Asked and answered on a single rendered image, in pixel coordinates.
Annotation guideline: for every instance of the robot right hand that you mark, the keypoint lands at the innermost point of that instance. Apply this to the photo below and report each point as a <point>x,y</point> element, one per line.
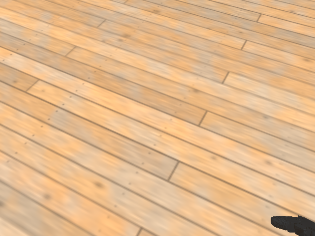
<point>300,225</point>

